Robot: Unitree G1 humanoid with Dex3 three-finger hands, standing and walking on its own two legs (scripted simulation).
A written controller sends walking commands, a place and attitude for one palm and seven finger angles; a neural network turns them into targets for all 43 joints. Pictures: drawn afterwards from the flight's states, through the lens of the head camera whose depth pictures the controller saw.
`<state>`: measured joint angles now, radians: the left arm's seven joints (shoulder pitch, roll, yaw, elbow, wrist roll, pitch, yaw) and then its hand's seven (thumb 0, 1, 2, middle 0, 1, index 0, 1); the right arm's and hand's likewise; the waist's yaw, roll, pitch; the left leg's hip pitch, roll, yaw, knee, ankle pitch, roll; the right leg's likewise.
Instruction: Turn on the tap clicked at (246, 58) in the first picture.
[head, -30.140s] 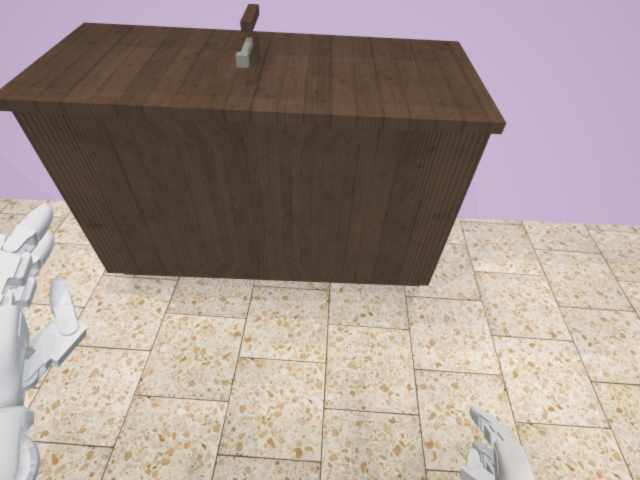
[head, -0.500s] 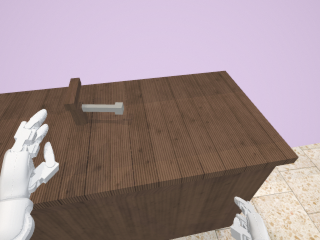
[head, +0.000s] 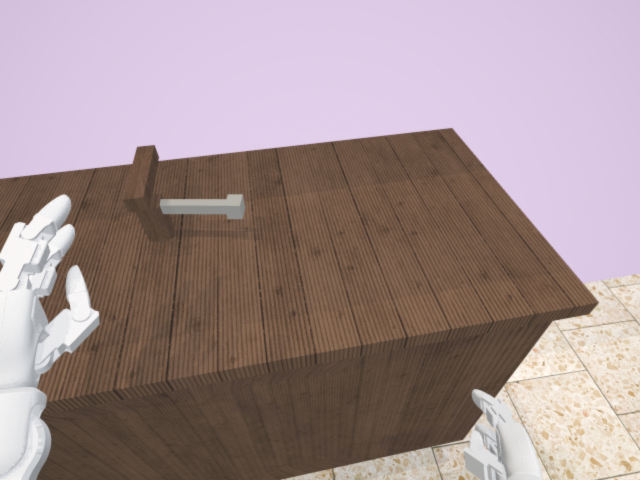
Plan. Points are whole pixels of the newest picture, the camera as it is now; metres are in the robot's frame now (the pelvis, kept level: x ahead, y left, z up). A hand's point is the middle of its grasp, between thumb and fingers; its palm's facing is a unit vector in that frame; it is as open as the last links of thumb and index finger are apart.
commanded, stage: step back with the hand held close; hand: left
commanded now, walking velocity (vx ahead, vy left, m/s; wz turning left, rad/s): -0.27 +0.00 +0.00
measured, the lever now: (235, 206) +0.48 +0.20 +0.08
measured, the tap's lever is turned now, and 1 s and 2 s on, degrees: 78 78 78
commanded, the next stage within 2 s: stop stepping back and stand still in 1.28 s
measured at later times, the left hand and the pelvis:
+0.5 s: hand (29, 379) +0.15 +0.28 +0.16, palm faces +0.39 -0.81 -0.43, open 7.4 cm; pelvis -0.06 +0.03 -0.01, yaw +0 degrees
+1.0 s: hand (8, 433) +0.10 +0.26 +0.16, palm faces +0.40 -0.85 -0.36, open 7.4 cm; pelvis -0.10 +0.02 -0.02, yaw +1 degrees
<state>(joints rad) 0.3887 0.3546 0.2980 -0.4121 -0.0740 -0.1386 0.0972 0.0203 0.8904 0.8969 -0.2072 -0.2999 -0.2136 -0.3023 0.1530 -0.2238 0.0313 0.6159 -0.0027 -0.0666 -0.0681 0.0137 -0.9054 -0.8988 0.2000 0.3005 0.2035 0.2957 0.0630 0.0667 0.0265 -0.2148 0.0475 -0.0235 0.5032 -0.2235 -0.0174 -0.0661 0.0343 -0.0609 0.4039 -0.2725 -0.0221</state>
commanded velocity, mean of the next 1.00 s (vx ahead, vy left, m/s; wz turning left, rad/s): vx -0.31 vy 0.00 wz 0.00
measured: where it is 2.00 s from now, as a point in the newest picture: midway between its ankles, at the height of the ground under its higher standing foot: outside the picture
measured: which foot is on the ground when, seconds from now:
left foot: down 0.00-0.92, up 0.94-1.00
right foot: down 0.00-1.00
